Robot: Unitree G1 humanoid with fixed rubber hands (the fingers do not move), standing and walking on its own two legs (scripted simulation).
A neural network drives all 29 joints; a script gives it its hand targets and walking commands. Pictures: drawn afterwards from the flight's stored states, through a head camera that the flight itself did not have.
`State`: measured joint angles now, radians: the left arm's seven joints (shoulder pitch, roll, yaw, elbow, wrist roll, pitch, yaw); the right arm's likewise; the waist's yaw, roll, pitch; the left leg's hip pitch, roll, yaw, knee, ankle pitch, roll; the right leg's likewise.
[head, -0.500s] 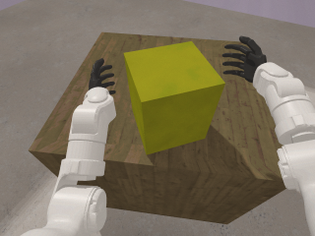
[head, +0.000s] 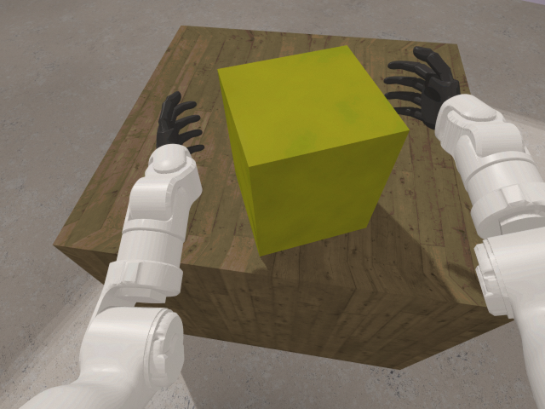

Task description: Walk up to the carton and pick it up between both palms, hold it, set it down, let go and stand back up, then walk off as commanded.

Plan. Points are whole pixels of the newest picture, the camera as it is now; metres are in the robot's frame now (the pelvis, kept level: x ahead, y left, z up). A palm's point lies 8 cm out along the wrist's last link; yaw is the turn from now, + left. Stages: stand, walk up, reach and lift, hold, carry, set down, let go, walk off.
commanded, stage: reach and lift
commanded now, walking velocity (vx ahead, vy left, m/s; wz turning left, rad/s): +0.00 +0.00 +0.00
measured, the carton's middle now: (300, 157) +0.50 +0.01 +0.04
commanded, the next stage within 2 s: none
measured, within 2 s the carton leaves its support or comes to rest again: neither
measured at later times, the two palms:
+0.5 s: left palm (184, 174) +0.42 +0.18 +0.08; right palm (416, 135) +0.50 -0.16 +0.11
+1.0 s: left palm (203, 176) +0.42 +0.16 +0.07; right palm (402, 139) +0.51 -0.14 +0.10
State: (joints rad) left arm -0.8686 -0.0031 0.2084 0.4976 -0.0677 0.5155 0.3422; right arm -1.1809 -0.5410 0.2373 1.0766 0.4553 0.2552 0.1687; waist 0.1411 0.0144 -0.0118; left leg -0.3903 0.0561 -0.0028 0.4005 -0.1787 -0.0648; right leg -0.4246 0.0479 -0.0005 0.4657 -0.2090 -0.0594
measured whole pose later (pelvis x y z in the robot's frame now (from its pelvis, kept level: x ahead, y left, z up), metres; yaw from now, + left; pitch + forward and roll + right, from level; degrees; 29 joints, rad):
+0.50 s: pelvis +0.00 +0.00 +0.00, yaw +0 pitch +18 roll +1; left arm -0.87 0.00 0.21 0.81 -0.06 0.13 0.30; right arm -1.14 -0.46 0.23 1.22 0.39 0.02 0.17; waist 0.15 0.01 -0.12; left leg -0.57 0.06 0.00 0.40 -0.15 -0.07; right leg -0.61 0.05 0.00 0.47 -0.18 -0.06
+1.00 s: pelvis +0.00 +0.00 -0.01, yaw +0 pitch +20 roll +1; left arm -0.87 -0.09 0.26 0.83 0.04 0.05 0.30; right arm -1.14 -0.39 0.17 1.25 0.32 -0.03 0.11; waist 0.16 0.01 -0.13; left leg -0.59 0.06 0.00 0.40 -0.15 -0.07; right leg -0.63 0.06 0.00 0.47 -0.18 -0.06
